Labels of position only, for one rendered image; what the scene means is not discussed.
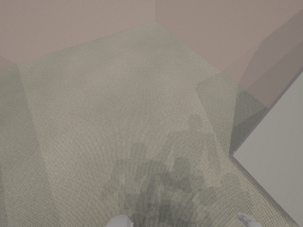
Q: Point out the left robot thigh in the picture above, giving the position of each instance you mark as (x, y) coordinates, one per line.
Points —
(120, 221)

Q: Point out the robot right hand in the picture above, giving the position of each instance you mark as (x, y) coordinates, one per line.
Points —
(248, 220)

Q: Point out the fridge door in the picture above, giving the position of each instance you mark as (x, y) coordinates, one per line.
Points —
(273, 152)

